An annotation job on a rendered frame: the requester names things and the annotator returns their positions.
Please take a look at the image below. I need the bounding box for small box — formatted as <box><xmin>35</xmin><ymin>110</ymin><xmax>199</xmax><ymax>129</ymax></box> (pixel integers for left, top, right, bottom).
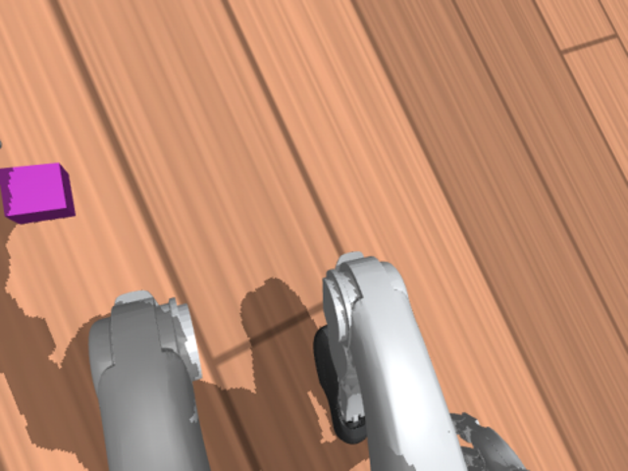
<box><xmin>0</xmin><ymin>163</ymin><xmax>76</xmax><ymax>224</ymax></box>

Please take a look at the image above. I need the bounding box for right robot hand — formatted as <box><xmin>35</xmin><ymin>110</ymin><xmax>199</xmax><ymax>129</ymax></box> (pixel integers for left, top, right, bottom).
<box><xmin>449</xmin><ymin>412</ymin><xmax>526</xmax><ymax>471</ymax></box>

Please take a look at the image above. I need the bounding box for right robot foot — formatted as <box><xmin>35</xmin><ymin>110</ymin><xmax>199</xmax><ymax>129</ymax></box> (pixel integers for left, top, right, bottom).
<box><xmin>313</xmin><ymin>325</ymin><xmax>367</xmax><ymax>445</ymax></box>

